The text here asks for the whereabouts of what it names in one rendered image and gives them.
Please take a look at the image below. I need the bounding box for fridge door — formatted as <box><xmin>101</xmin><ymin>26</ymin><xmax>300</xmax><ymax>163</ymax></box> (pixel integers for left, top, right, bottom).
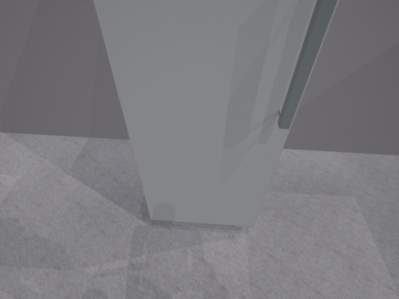
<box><xmin>94</xmin><ymin>0</ymin><xmax>339</xmax><ymax>227</ymax></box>

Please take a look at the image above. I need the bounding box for handle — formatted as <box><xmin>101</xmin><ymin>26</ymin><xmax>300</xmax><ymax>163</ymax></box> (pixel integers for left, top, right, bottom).
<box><xmin>277</xmin><ymin>0</ymin><xmax>337</xmax><ymax>129</ymax></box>

